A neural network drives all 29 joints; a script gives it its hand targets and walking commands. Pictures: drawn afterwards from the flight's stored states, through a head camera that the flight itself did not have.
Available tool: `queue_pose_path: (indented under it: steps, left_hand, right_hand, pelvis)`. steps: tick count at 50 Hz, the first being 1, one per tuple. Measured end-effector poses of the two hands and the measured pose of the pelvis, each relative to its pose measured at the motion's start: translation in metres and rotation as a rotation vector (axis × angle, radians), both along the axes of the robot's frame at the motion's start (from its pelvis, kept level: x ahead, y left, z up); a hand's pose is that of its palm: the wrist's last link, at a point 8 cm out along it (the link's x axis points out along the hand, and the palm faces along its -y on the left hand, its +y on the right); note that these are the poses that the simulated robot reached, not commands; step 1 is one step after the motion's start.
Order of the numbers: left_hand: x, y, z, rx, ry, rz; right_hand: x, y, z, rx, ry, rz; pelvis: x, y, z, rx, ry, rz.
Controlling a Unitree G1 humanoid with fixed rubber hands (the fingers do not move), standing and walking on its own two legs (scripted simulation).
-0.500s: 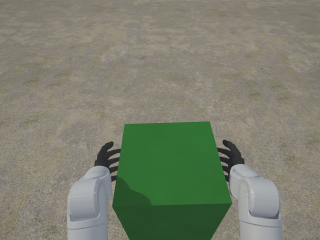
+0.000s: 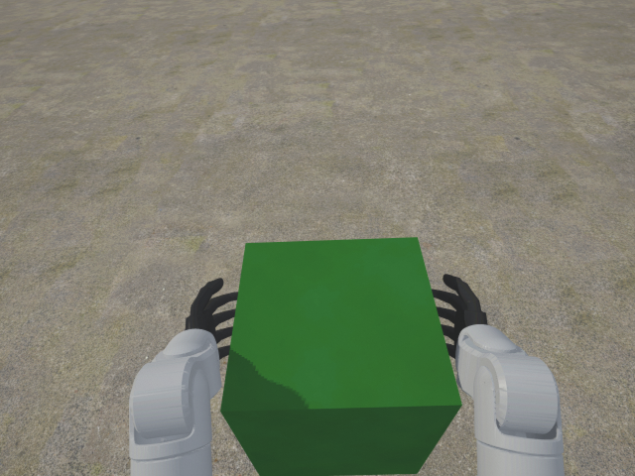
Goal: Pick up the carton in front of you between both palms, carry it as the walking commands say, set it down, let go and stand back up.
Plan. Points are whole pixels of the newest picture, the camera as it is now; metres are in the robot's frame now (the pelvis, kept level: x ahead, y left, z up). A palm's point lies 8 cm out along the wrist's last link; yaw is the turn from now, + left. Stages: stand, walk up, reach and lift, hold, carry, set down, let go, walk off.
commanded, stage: carry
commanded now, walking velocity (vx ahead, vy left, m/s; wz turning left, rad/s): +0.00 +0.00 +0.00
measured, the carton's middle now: (335, 363) +0.28 +0.00 +0.02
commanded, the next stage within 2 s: none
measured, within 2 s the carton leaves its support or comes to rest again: neither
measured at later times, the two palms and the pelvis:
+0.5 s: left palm (217, 379) +0.24 +0.14 +0.05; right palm (477, 384) +0.23 -0.16 +0.05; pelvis -0.02 +0.00 -0.02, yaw -1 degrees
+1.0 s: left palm (210, 404) +0.22 +0.15 +0.02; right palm (465, 408) +0.22 -0.15 +0.02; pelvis -0.07 +0.01 -0.01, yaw -1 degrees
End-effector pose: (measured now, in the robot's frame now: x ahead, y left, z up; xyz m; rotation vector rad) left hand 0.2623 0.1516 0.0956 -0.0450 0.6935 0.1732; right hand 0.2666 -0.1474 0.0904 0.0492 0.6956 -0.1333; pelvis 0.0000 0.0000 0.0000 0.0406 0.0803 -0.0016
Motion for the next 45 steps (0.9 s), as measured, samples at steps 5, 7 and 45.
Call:
queue_pose_path:
  steps: [5,7,45]
  left_hand:
    - [-0.003,-0.008,-0.013,0.010,0.017,-0.016]
    - [-0.004,-0.008,-0.019,0.006,0.031,-0.022]
    - [-0.040,0.001,-0.074,0.061,0.005,-0.092]
  right_hand:
    - [-0.006,-0.008,-0.014,0.010,0.017,-0.015]
    - [-0.009,-0.008,-0.019,0.002,0.030,-0.019]
    - [-0.050,0.001,-0.069,-0.092,0.008,0.022]
  pelvis:
    - [-0.004,-0.004,-0.009,-0.007,-0.012,-0.002]
    - [-0.004,-0.003,-0.011,-0.008,-0.022,-0.004]
    - [-0.063,0.008,-0.014,-0.032,-0.063,-0.018]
